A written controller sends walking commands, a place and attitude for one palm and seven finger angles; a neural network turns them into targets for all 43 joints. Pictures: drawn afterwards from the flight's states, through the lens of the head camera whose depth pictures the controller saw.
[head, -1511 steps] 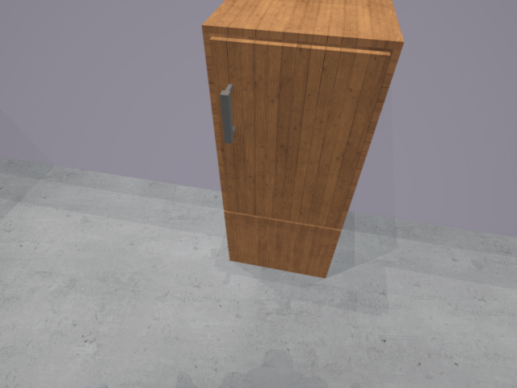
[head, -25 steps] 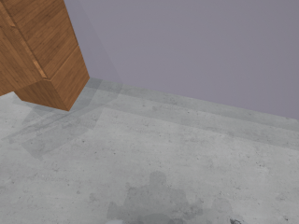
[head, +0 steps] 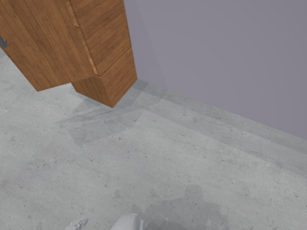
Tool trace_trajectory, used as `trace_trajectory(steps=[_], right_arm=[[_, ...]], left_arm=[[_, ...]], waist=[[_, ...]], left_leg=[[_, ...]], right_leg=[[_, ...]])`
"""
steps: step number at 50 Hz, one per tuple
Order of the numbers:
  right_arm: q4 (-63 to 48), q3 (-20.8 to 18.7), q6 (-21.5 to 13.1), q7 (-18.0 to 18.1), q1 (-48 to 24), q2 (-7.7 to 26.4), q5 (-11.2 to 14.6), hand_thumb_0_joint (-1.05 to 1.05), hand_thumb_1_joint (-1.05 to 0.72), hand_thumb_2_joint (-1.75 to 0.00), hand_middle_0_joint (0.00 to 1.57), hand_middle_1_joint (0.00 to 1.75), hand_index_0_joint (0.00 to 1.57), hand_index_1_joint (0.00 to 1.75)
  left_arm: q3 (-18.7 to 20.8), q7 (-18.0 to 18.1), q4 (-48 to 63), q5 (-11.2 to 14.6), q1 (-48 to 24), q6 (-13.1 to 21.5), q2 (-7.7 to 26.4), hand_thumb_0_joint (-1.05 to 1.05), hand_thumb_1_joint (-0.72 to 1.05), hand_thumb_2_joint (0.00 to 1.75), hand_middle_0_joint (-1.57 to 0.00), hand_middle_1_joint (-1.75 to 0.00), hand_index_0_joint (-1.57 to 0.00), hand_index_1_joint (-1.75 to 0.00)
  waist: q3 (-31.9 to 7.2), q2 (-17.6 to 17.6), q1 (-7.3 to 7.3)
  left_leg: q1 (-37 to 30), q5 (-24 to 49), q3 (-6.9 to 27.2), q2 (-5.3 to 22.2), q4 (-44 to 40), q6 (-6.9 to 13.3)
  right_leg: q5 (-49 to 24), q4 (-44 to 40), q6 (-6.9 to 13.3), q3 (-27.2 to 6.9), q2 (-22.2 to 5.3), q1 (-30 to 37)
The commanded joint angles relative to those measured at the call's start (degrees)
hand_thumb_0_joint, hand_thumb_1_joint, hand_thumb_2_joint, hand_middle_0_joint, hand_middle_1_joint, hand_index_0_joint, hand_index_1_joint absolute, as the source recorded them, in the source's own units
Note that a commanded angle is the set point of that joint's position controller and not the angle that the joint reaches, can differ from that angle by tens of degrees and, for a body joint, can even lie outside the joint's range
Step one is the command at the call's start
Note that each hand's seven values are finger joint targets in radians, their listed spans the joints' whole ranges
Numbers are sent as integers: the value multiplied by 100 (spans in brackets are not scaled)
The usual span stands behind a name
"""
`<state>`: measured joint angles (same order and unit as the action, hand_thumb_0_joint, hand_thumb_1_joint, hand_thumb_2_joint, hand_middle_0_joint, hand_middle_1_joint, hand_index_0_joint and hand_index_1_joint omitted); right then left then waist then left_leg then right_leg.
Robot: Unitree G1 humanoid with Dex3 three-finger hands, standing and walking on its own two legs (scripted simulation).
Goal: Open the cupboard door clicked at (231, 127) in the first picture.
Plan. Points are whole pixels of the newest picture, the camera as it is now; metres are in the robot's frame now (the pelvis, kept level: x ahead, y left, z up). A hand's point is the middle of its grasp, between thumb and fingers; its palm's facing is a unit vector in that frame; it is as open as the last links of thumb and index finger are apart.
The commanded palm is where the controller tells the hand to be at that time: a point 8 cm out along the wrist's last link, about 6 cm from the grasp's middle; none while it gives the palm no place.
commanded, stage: turn to face it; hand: left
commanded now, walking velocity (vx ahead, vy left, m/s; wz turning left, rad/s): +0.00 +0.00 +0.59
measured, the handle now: out of the picture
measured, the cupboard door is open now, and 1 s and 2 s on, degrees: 49 49 49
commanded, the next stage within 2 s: take the last steps up to it in 0.58 s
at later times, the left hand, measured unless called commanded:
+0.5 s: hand out of the picture +0.05 +0.24 -0.16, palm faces +0.26 -0.93 -0.26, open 7.4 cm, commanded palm none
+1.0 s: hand out of the picture -0.04 +0.21 -0.18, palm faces +0.46 -0.86 -0.21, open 7.3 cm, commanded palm none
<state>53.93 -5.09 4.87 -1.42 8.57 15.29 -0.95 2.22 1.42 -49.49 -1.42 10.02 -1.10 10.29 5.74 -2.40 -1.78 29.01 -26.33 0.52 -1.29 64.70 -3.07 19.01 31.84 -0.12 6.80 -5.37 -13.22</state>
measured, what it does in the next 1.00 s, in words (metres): steps on the spot, turning left: left foot, then right foot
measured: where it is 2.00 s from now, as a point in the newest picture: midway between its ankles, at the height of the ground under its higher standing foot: (127, 206)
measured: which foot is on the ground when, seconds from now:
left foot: up 0.00-0.20, down 0.22-0.58, up 0.60-0.96, down 0.98-1.00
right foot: down 0.00-0.22, up 0.24-0.56, down 0.58-0.98, up 1.00-1.00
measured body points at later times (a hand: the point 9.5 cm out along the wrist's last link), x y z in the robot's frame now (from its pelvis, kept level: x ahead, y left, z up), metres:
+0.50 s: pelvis +0.03 +0.01 +0.00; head +0.07 +0.02 +0.45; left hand +0.04 +0.28 -0.14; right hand +0.17 -0.21 -0.14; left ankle +0.00 +0.12 -0.74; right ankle +0.05 -0.14 -0.69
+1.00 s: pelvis +0.06 +0.03 -0.01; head +0.08 +0.06 +0.44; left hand -0.06 +0.25 -0.16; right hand +0.24 -0.17 -0.14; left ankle +0.02 +0.13 -0.74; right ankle +0.06 -0.13 -0.73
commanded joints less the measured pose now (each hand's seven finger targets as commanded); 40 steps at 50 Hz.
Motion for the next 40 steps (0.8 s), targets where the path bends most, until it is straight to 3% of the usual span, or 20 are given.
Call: trace_trajectory(steps=[1,5,8,9,10,11,12,13,14,17,24,27,28,29,30,31,32,34,37,40], right_arm=[[-592,4,-148,-43,-458,152,34,0,-90,-90,20,30,20,30],[-656,89,-245,-51,-676,44,50,0,-90,-90,20,30,20,30],[-542,66,-303,-10,-192,204,25,0,-90,-90,20,30,20,30],[-461,4,-340,-7,152,391,6,0,-90,-90,20,30,20,30],[-406,-138,-400,42,537,986,-49,0,-90,-90,20,30,20,30],[-311,-238,-366,125,977,1424,-42,0,-90,-90,20,30,20,30],[-220,-199,-335,167,1027,1360,-45,0,-90,-90,20,30,20,30],[-292,-156,-369,222,796,1163,-59,0,-90,-90,20,30,20,30],[-395,-110,-394,271,486,1027,-62,0,-90,-90,20,30,20,30],[-428,3,-424,298,105,770,-63,0,-90,-90,20,30,20,30],[-307,-1,-382,264,129,780,-72,0,-90,-90,20,30,20,30],[-291,-2,-358,243,-57,705,-11,0,-90,-90,20,30,20,30],[-298,18,-367,217,-14,484,40,0,-90,-90,20,30,20,30],[-408,76,-365,175,10,127,80,0,-90,-90,20,30,20,30],[-481,65,-291,172,-162,225,74,0,-90,-90,20,30,20,30],[-412,58,-247,148,-175,184,38,0,-90,-90,20,30,20,30],[-291,17,-187,151,-129,197,12,0,-90,-90,20,30,20,30],[-124,19,-168,132,29,188,29,0,-90,-90,20,30,20,30],[-98,94,-240,66,-114,7,17,0,-90,-90,20,30,20,30],[-183,129,-332,1,-436,-82,15,0,-90,-90,20,30,20,30]], left_arm=[[296,57,307,16,248,164,1154,0,90,90,-20,-30,-20,-30],[395,42,119,-25,635,159,1363,0,90,90,-20,-30,-20,-30],[426,-4,76,33,502,159,1409,0,90,90,-20,-30,-20,-30],[409,-27,100,70,412,152,1333,0,90,90,-20,-30,-20,-30],[352,-59,263,117,403,119,1010,0,90,90,-20,-30,-20,-30],[200,-45,483,120,-40,72,695,0,90,90,-20,-30,-20,-30],[221,-3,507,79,-186,-1,844,0,90,90,-20,-30,-20,-30],[237,0,416,64,-316,-36,794,0,90,90,-20,-30,-20,-30],[238,-13,283,69,-242,-44,766,0,90,90,-20,-30,-20,-30],[244,-78,34,60,20,-102,710,0,90,90,-20,-30,-20,-30],[174,-95,-46,78,66,-46,613,0,90,90,-20,-30,-20,-30],[209,-72,-207,88,542,57,677,0,90,90,-20,-30,-20,-30],[254,-36,-246,55,678,132,929,0,90,90,-20,-30,-20,-30],[348,8,-275,-14,790,185,1431,0,90,90,-20,-30,-20,-30],[333,4,-244,-6,822,189,1569,0,90,90,-20,-30,-20,-30],[266,15,-183,11,604,183,1407,0,90,90,-20,-30,-20,-30],[250,48,-152,8,322,187,1190,0,90,90,-20,-30,-20,-30],[206,45,-147,36,179,177,996,0,90,90,-20,-30,-20,-30],[250,19,-231,6,557,274,997,0,90,90,-20,-30,-20,-30],[341,-8,-467,-20,981,343,1165,0,90,90,-20,-30,-20,-30]], waist=[[-641,1347,252],[-773,1434,490],[-892,1307,185],[-1116,845,-24],[-1457,-635,-241],[-1450,-1537,-475],[-1432,-870,-423],[-1194,-709,-355],[-1140,-880,-187],[-798,-604,83],[-786,-641,96],[-922,-392,350],[-969,155,400],[-896,1643,432],[-773,1777,526],[-547,1317,424],[-303,1826,284],[-290,1730,179],[-492,1171,345],[-501,1085,574]], left_leg=[[180,86,-337,241,-742,-96],[-295,3,-673,134,-2156,6],[-1296,963,-769,22,-3359,139],[-2138,1843,-551,207,-3909,257],[-3223,3627,1114,1502,-4024,861],[-3321,5853,2330,2520,-4172,1698],[-3114,5459,1889,2573,-4043,1872],[-2731,4775,1782,2263,-4216,1744],[-2576,4518,1659,2066,-4200,1626],[-2076,4172,1052,1593,-4324,1328],[-1827,3709,1066,1429,-4252,1239],[-1444,3137,954,1101,-3763,880],[-968,2323,682,742,-3270,579],[-151,551,-52,-12,-2282,203],[-206,-997,84,-52,-1115,182],[-152,-745,270,37,-470,207],[64,-495,316,141,-53,186],[47,-68,180,231,132,111],[92,75,-126,241,-649,20],[173,3,-312,295,-1532,25]], right_leg=[[-3443,-938,530,-306,-1294,973],[-4062,-507,553,-196,-1488,1341],[-3844,116,245,108,-1397,876],[-3387,796,14,267,-1296,347],[-991,1963,-381,526,-642,-1022],[2048,3011,-523,82,-128,-1893],[1976,3398,-389,-512,-220,-1858],[1605,3499,-392,-559,-217,-1942],[1299,3534,-434,-656,-260,-1953],[716,3172,-418,-624,-87,-1574],[617,1250,-378,-304,296,-608],[-685,-428,-335,-212,349,463],[-1230,-1009,-199,-754,-175,1052],[-1976,-1350,296,-2079,-1393,1393],[-2293,-1577,912,-2458,-2174,689],[-2057,-1583,1023,-2097,-1923,348],[-2046,-1607,926,-1917,-1639,181],[-2610,-1420,773,-1225,-1294,318],[-2472,-1417,676,-988,-1331,910],[-2042,-1486,771,-1079,-1591,1411]])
